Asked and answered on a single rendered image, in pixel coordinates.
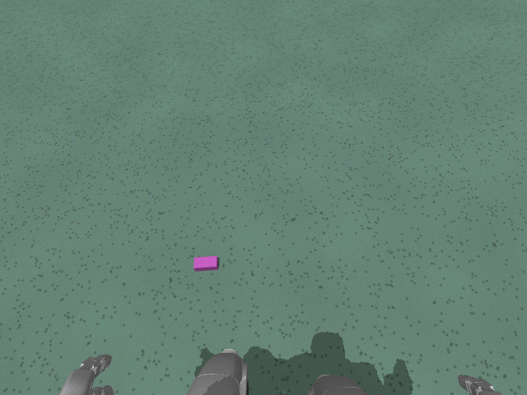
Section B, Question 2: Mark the small box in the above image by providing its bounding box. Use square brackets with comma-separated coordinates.
[194, 256, 218, 272]

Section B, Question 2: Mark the right robot hand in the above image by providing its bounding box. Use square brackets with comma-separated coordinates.
[458, 374, 503, 395]

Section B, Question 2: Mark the left robot hand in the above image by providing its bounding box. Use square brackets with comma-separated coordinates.
[59, 355, 114, 395]

